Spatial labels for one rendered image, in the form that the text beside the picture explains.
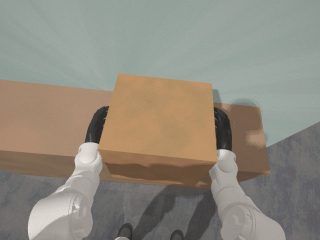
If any robot right forearm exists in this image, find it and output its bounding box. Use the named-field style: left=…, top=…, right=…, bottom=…
left=209, top=149, right=264, bottom=225

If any left robot hand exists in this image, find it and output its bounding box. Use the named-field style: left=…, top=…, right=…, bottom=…
left=84, top=106, right=109, bottom=144

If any robot left upper arm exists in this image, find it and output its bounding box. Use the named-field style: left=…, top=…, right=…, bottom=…
left=29, top=193, right=93, bottom=240

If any robot left forearm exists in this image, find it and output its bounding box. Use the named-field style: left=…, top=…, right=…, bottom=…
left=28, top=142, right=103, bottom=239

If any right robot hand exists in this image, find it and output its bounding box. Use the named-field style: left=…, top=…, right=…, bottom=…
left=213, top=107, right=232, bottom=151

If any robot right upper arm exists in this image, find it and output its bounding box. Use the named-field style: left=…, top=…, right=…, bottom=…
left=220, top=205, right=286, bottom=240

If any carton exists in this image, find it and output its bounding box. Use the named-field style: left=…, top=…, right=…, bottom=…
left=98, top=73, right=218, bottom=186

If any pedestal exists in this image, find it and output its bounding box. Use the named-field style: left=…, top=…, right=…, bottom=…
left=0, top=79, right=271, bottom=190

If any left robot foot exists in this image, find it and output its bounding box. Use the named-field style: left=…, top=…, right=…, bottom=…
left=117, top=224, right=132, bottom=240

